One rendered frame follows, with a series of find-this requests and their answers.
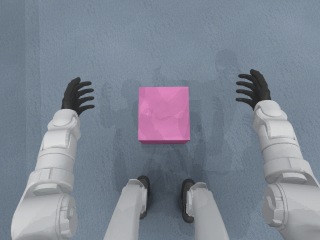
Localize left robot upper arm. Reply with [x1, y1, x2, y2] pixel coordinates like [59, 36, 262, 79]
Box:
[13, 193, 78, 240]

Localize robot right forearm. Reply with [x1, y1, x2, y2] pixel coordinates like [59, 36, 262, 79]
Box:
[252, 100, 320, 189]

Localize right robot upper arm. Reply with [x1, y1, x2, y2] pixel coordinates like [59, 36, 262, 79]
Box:
[262, 182, 320, 240]

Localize robot right hand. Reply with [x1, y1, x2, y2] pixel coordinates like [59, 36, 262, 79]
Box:
[235, 69, 271, 111]

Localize robot left thigh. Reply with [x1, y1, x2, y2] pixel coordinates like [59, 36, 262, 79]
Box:
[103, 184, 147, 240]

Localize robot right shin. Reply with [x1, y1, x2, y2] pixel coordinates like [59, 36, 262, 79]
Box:
[186, 182, 213, 217]

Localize carton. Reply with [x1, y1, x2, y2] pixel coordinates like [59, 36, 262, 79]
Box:
[138, 86, 190, 145]

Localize robot left forearm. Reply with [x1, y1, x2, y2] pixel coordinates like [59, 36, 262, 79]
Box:
[11, 109, 81, 240]

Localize robot left hand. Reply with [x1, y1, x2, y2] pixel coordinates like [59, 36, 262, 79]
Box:
[61, 77, 95, 117]

